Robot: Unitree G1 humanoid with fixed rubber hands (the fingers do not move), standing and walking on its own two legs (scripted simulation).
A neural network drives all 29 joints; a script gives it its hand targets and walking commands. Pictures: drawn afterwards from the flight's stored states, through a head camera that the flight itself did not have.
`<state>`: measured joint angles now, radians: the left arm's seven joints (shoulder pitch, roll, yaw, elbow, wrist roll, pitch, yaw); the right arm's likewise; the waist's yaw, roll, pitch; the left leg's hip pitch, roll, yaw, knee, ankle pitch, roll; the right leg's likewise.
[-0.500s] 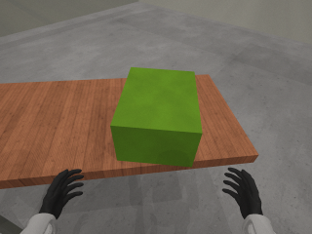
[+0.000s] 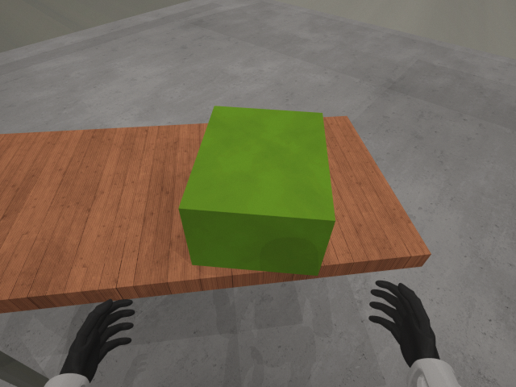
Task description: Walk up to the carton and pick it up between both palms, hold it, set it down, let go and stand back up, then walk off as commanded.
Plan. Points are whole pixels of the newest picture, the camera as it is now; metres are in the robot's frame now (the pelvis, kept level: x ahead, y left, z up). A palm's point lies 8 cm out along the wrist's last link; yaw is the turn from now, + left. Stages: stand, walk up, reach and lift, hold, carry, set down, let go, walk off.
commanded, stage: set down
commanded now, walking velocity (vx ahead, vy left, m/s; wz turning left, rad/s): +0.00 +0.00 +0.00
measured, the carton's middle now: (261, 183) +0.52 -0.03 +0.01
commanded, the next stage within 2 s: let go in 1.14 s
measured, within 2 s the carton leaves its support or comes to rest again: neither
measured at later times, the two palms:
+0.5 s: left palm out of the picture +0.17 +0.24 -0.03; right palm (416, 368) +0.17 -0.23 -0.02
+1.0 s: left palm out of the picture +0.17 +0.23 -0.06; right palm out of the picture +0.15 -0.24 -0.06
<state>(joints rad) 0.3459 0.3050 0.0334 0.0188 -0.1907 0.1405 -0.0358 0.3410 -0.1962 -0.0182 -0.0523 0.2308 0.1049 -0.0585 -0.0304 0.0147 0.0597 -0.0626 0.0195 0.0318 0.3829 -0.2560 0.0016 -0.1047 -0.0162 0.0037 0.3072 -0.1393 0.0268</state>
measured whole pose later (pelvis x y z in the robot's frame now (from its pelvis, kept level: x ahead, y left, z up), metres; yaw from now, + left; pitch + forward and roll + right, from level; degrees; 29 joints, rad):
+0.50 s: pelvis +0.00 +0.00 +0.00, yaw +0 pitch -4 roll -1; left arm 0.34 0.30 0.01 0.20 -0.16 0.12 -0.03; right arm 0.34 -0.21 -0.02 0.14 0.17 0.03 -0.01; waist -0.03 0.03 0.08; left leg -0.06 0.02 0.03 0.37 -0.25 0.00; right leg -0.10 -0.02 0.00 0.31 -0.14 0.02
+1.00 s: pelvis +0.00 -0.01 +0.00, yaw +0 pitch -4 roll -1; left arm 0.25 0.25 -0.01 0.39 -0.08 0.13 0.00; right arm 0.31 -0.22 -0.02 0.39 0.10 -0.08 0.03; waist -0.03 0.03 0.08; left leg -0.05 0.02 0.03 0.37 -0.26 0.00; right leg -0.11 -0.02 0.00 0.34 -0.16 0.02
